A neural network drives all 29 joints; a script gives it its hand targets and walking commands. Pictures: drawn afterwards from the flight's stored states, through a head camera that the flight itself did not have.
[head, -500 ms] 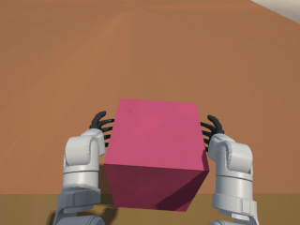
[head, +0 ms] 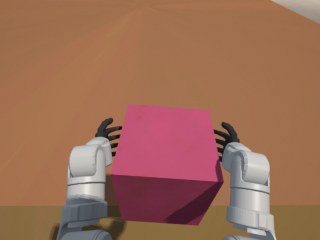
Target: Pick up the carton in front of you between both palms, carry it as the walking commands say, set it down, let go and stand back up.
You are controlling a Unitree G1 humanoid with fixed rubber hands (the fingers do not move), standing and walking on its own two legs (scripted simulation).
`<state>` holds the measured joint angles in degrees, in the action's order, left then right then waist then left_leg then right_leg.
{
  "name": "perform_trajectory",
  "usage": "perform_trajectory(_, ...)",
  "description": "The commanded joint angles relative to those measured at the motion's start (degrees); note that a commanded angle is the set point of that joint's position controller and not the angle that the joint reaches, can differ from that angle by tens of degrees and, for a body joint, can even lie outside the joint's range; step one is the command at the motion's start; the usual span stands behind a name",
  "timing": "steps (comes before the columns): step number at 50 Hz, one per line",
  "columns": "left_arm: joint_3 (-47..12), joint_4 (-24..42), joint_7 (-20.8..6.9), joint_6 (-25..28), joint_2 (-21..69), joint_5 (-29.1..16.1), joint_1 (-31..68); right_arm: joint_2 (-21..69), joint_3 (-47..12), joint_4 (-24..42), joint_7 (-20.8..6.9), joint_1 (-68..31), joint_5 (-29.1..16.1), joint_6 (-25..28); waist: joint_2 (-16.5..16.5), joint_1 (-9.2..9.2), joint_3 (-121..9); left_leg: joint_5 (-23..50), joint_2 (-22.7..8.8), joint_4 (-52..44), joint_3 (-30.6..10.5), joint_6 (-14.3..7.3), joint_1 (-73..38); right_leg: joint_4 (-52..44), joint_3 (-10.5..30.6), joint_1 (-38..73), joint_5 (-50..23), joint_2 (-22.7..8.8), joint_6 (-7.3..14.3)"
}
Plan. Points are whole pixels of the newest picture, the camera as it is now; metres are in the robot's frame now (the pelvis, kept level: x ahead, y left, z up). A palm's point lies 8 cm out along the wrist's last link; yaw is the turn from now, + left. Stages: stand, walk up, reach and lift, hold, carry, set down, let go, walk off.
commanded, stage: carry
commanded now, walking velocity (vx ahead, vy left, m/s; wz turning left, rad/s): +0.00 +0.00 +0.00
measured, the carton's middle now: (164, 167) +0.33 +0.00 +0.04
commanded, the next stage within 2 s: none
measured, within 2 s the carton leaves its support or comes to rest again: neither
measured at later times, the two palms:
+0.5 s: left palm (110, 115) +0.40 +0.15 +0.15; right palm (227, 114) +0.42 -0.15 +0.16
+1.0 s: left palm (131, 61) +0.69 +0.14 +0.16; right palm (216, 66) +0.67 -0.17 +0.17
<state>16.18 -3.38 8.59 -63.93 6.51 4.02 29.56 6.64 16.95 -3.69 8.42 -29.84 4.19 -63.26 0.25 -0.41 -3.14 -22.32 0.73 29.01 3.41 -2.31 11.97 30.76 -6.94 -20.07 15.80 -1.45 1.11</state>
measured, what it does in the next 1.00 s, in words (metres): walks ahead: left foot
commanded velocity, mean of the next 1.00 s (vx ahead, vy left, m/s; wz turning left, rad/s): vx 0.45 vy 0.00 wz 0.00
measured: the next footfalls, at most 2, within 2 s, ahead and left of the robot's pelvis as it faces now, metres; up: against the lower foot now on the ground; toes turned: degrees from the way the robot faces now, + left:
left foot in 0.66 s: +0.26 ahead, +0.10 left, +0.02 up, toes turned +6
right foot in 1.06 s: +0.56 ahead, -0.09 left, +0.05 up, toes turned -7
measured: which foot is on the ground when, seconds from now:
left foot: down 0.00-0.34, up 0.36-0.64, down 0.66-1.00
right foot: down 0.00-0.66, up 0.68-1.00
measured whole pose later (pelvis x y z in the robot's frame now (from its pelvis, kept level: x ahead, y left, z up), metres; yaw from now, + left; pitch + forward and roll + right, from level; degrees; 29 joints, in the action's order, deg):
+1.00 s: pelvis +0.32 +0.01 +0.02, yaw -1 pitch +5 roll -1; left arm 18.4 9.8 10.6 -66.9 6.3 2.2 34.8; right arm 5.1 15.7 7.2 12.1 -36.0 -2.1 -66.2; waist 0.0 4.9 -0.2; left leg -27.9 -0.6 23.3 7.0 -1.6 6.0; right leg 46.6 -5.9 -42.4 15.8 -2.7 2.5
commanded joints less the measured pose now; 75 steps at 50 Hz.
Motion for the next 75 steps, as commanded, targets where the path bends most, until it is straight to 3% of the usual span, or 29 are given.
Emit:
perform_trajectory(1, -33.23, 5.15, -1.02, 1.43, 45.58, -11.19, 38.15, 45.88, -33.51, 4.09, -0.70, -36.77, -11.04, 0.73, 0.10, 0.07, -20.63, 10.26, -7.15, -4.69, -5.80, -1.45, -2.15, -2.93, 6.91, 11.20, -7.95, -6.33, 2.07)
perform_trajectory(6, -33.27, 5.20, -1.03, 1.42, 45.59, -11.21, 38.13, 45.89, -33.55, 4.15, -0.72, -36.75, -11.07, 0.73, 0.10, 0.08, -20.64, 10.29, -7.17, -4.70, -5.76, -1.44, -2.17, -2.92, 6.88, 11.18, -7.99, -6.33, 2.05)
perform_trajectory(10, -34.10, 7.26, -0.96, 1.58, 45.53, -12.30, 41.38, 45.45, -34.14, 6.07, -0.43, -39.65, -12.09, 0.88, 3.77, 1.30, -16.83, -18.55, -9.30, -11.55, -11.59, -4.20, -0.42, -0.13, 4.23, 4.55, 16.45, -2.75, 1.52)
perform_trajectory(13, -34.02, 9.18, -0.35, 1.38, 43.93, -13.51, 43.41, 43.48, -34.73, 8.40, 0.33, -42.31, -13.45, 0.77, 7.89, 2.04, -13.16, -23.12, -14.71, -14.90, -17.85, -7.09, -1.64, 7.61, -0.99, -1.09, 8.95, 0.22, 0.98)
perform_trajectory(15, -33.42, 10.08, 0.29, 0.93, 41.79, -14.26, 43.56, 41.36, -34.76, 9.88, 1.17, -43.01, -14.14, 0.44, 6.20, 0.43, -14.68, -20.98, -13.53, -11.17, -14.53, -7.12, -0.32, 2.41, -1.85, 4.57, 8.18, 0.29, 1.58)
perform_trajectory(16, -32.90, 9.97, 0.71, 0.60, 40.53, -14.27, 43.13, 40.32, -34.59, 10.19, 1.58, -42.30, -14.28, 0.05, 3.61, -0.10, -16.32, -19.50, -11.15, -7.81, -10.98, -5.87, 3.75, 0.50, 0.10, 11.71, 8.45, -0.45, 2.30)
perform_trajectory(18, -31.04, 8.30, 1.70, -0.15, 37.47, -13.33, 40.02, 38.20, -33.93, 10.71, 2.18, -41.50, -14.04, -1.13, -12.21, -1.97, -17.53, -10.83, -2.40, 11.14, 0.70, -1.03, 16.62, -13.00, 24.61, 22.55, 23.79, -13.31, 7.79)
perform_trajectory(19, -29.98, 7.80, 2.15, -0.61, 36.21, -12.79, 39.24, 37.43, -33.21, 9.99, 2.42, -41.22, -14.34, -1.69, -15.09, -3.19, -16.90, -10.78, -0.11, 15.31, 1.74, -0.71, 23.20, -16.15, 34.01, 26.57, 21.75, -18.18, 11.80)
perform_trajectory(21, -29.92, 9.64, 2.28, -1.50, 35.41, -13.05, 40.20, 37.31, -32.10, 8.83, 2.54, -41.62, -14.80, -2.14, -7.93, -4.48, -17.08, -14.19, -1.70, 24.50, -0.94, -1.18, 32.01, -15.28, 36.72, 31.53, 11.30, -21.22, 15.27)
perform_trajectory(23, -31.73, 12.35, 1.76, -1.87, 37.26, -14.97, 43.71, 38.31, -30.74, 7.45, 2.22, -40.29, -14.42, -2.50, -3.90, -4.17, -19.35, -11.51, -3.15, 26.18, -1.14, -1.28, 32.91, -13.91, 30.60, 32.03, 8.77, -19.03, 13.30)
perform_trajectory(29, -34.90, 14.35, -0.03, -2.31, 40.76, -18.96, 48.24, 39.17, -29.84, 7.79, 1.89, -40.02, -11.63, -3.59, -8.49, -3.11, -18.41, -1.12, -0.72, 12.23, 4.11, -0.09, 19.02, -15.26, 14.92, 21.08, 5.78, -13.61, 9.17)
perform_trajectory(32, -34.72, 11.88, -0.28, -3.12, 40.98, -18.47, 46.04, 38.16, -29.60, 7.06, 1.82, -39.08, -10.95, -4.12, -6.32, 1.68, -20.84, 5.29, 2.93, 0.09, 10.14, -1.42, -4.64, -3.96, 5.50, 8.64, -0.11, -10.14, 5.13)
perform_trajectory(33, -34.44, 10.99, -0.27, -3.50, 40.82, -17.87, 45.68, 37.57, -29.31, 5.94, 1.87, -37.71, -10.84, -4.28, -1.57, 3.90, -24.47, 1.73, 0.15, 0.32, 5.12, -3.10, -19.55, 6.68, 1.53, -0.71, -3.46, -7.83, 2.82)
perform_trajectory(34, -33.60, 10.42, -0.20, -4.20, 40.48, -17.22, 44.81, 36.45, -28.73, 5.15, 2.05, -36.50, -10.16, -4.42, 13.37, 5.22, -26.72, -14.81, -16.43, -9.77, -24.10, -9.11, -27.00, 24.04, -2.30, -13.25, 5.35, -2.58, -1.24)
perform_trajectory(35, -32.46, 10.03, -0.02, -4.43, 39.91, -16.63, 44.99, 36.14, -28.44, 5.56, 2.27, -37.52, -9.54, -4.33, 17.84, 6.45, -22.98, -12.78, -22.56, -16.23, -42.81, -15.01, -29.12, 32.67, 2.12, -25.85, 18.50, 3.35, -1.04)
perform_trajectory(38, -30.37, 7.93, 0.32, -3.91, 41.89, -14.32, 43.66, 41.27, -33.95, 12.00, 0.97, -44.38, -14.16, -4.01, 0.33, 4.65, -20.98, 8.35, -19.97, -7.37, -28.90, -13.02, -25.05, 45.26, 7.17, -32.00, 12.64, -2.41, 1.28)
perform_trajectory(40, -30.02, 8.84, 0.22, -2.99, 43.34, -13.14, 43.78, 44.85, -37.51, 16.40, -0.30, -50.22, -18.84, -2.83, 2.12, 3.71, -21.44, 10.65, -17.31, -8.26, -20.52, -9.76, -21.66, 41.35, 6.64, -29.90, 8.71, -3.37, 1.04)
perform_trajectory(43, -30.48, 12.21, 0.90, -1.56, 42.35, -12.05, 44.53, 45.77, -39.58, 19.42, -1.16, -51.75, -22.69, -1.56, 5.43, 4.15, -21.04, 12.54, -16.33, -10.00, -16.83, -10.63, -21.51, 37.38, 4.42, -31.29, 6.05, -2.64, 0.40)
perform_trajectory(49, -30.28, 14.88, 2.30, -2.09, 36.01, -10.00, 39.49, 40.71, -38.41, 16.87, -0.61, -43.65, -21.82, -2.40, 7.59, 4.33, -18.67, 31.24, -12.29, -9.29, -4.83, -7.79, -18.07, 10.64, -3.12, -17.97, -2.50, 1.28, 1.64)
perform_trajectory(52, -31.04, 13.35, 1.52, -3.04, 36.24, -10.48, 38.05, 40.06, -37.14, 14.56, -0.68, -40.11, -19.73, -3.34, 8.69, -2.55, -25.70, 57.56, -10.85, 9.36, 4.12, -2.71, -12.43, 1.18, -9.54, 10.13, -5.09, 7.40, 3.87)
perform_trajectory(53, -31.29, 12.85, 1.12, -3.19, 36.57, -11.02, 36.92, 39.50, -36.82, 14.54, -0.64, -40.55, -18.82, -3.56, 5.37, -5.80, -30.34, 46.06, -8.99, 21.06, 5.00, -1.16, -4.27, 0.97, -5.46, 25.16, -1.88, 4.20, 4.08)
perform_trajectory(54, -31.90, 12.95, 1.09, -3.18, 36.28, -11.04, 37.16, 40.63, -36.43, 14.41, -0.63, -39.00, -17.97, -3.98, -8.70, -4.55, -37.41, 21.74, -3.94, 36.22, 2.86, 1.46, 13.36, -3.52, 27.65, 39.37, 10.26, -13.60, 11.47)
perform_trajectory(55, -32.77, 13.04, 0.92, -3.20, 38.55, -11.85, 37.21, 39.88, -35.54, 15.42, -0.56, -39.91, -17.14, -4.12, -16.78, -4.99, -35.62, -4.61, 3.97, 48.52, -1.99, 1.76, 25.79, -11.92, 46.98, 42.48, -0.51, -18.90, 17.07)
perform_trajectory(58, -38.08, 18.68, -1.06, -2.37, 44.74, -17.94, 44.45, 42.59, -33.86, 15.63, -0.24, -40.68, -14.84, -3.19, -0.70, -4.16, -28.23, -1.66, -2.41, 51.83, -5.95, -0.44, 33.49, -4.61, 29.92, 33.95, -22.85, -15.78, 13.50)
perform_trajectory(60, -40.76, 21.84, -2.41, -1.23, 47.64, -21.35, 48.50, 43.73, -33.48, 16.35, -0.02, -40.17, -13.06, -2.10, -2.67, -3.00, -28.61, 1.17, -3.56, 44.73, -5.68, -0.53, 31.41, -5.97, 24.60, 30.90, -18.82, -13.51, 10.64)
perform_trajectory(63, -41.83, 23.51, -3.21, -0.13, 46.78, -23.57, 48.50, 41.99, -34.12, 17.65, 0.82, -38.68, -11.24, -0.82, -5.19, -3.37, -28.17, 0.02, -3.32, 37.58, -3.51, -0.04, 31.82, -7.86, 21.15, 28.99, -17.14, -13.56, 11.99)
perform_trajectory(71, -37.86, 18.42, -1.42, -2.20, 38.07, -20.38, 40.62, 34.91, -34.44, 18.13, 1.78, -36.31, -11.73, -3.31, -8.30, -4.21, -21.85, 15.24, -2.27, 10.60, 2.78, -0.03, 25.47, -8.40, 9.83, 27.06, -26.84, -10.16, 9.37)
perform_trajectory(74, -35.86, 15.54, -0.78, -3.54, 37.32, -17.55, 39.93, 34.75, -33.86, 16.24, 1.10, -37.09, -12.48, -5.04, -9.52, -0.47, -21.30, 17.34, -0.59, 0.41, 5.18, -1.57, 11.75, -2.63, 5.96, 22.73, -35.83, -10.77, 5.89)
perform_trajectory(75, -34.90, 14.14, -0.64, -4.35, 37.12, -16.81, 39.63, 34.39, -33.35, 13.79, 1.02, -36.93, -12.46, -5.39, -5.12, 0.67, -22.20, 19.40, 2.68, -3.94, 9.66, -1.59, 4.37, 5.06, 0.06, 21.92, -41.96, -7.26, 3.74)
